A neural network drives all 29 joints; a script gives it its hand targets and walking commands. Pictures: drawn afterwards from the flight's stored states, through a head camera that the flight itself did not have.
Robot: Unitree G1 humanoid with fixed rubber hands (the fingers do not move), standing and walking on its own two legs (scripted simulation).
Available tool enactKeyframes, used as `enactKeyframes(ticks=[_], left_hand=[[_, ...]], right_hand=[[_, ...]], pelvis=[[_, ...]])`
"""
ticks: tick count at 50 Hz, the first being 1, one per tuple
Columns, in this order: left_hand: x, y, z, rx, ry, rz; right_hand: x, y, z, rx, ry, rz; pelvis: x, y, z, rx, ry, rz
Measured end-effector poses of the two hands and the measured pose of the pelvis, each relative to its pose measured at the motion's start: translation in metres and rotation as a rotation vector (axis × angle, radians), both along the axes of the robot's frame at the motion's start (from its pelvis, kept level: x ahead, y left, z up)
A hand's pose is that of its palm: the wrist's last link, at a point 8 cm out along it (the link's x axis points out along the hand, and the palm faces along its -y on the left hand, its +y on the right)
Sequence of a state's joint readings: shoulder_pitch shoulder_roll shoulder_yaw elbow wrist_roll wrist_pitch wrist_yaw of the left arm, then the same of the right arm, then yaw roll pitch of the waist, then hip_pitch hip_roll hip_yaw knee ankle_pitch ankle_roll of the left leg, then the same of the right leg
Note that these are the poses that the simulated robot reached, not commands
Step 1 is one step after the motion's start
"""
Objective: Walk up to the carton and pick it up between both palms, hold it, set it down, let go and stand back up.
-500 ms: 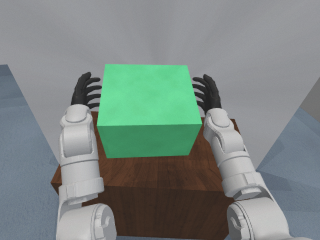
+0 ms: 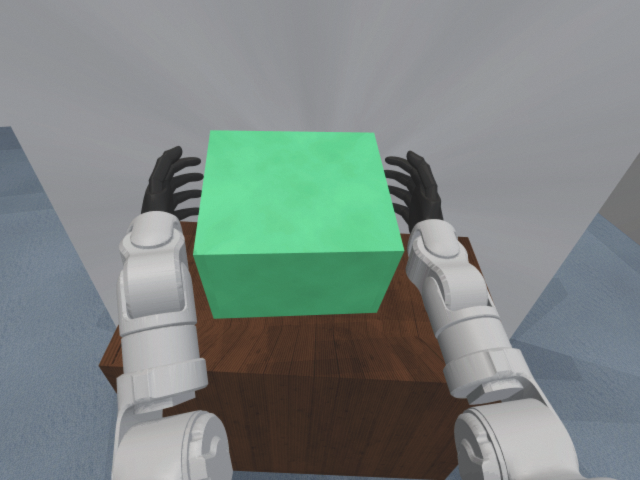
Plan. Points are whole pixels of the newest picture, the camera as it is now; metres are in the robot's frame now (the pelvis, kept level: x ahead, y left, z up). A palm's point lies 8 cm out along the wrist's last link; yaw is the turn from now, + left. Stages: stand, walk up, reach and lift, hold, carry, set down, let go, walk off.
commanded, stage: hold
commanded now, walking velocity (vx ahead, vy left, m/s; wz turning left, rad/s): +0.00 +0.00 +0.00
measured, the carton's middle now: (295, 223) +0.40 +0.01 +0.14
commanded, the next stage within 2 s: none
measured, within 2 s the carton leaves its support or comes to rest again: neither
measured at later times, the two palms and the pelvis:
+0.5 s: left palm (163, 213) +0.37 +0.16 +0.19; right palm (421, 214) +0.36 -0.14 +0.18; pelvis +0.00 +0.00 +0.00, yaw +0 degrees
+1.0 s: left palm (159, 216) +0.36 +0.17 +0.19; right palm (420, 215) +0.36 -0.14 +0.18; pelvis +0.00 +0.00 +0.00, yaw +0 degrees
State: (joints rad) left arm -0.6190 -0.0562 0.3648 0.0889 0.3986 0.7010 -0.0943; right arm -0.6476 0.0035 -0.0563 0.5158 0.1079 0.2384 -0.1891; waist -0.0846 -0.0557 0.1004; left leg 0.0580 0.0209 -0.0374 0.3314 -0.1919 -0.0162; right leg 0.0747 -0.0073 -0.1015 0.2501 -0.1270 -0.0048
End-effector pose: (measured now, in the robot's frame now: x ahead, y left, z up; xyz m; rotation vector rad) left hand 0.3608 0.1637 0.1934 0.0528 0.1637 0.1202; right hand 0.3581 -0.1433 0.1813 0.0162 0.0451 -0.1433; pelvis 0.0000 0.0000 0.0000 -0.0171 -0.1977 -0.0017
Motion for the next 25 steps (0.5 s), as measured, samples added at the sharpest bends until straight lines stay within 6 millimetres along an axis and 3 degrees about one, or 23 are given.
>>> enactKeyframes(ticks=[25], left_hand=[[0.0044,0.0001,-0.0007,0.006,-0.001,0.0]], right_hand=[[0.0047,0.0002,0.0015,0.001,-0.008,0.0]], pelvis=[[0.0033,0.0002,0.0002,0.0,0.003,0.005]])
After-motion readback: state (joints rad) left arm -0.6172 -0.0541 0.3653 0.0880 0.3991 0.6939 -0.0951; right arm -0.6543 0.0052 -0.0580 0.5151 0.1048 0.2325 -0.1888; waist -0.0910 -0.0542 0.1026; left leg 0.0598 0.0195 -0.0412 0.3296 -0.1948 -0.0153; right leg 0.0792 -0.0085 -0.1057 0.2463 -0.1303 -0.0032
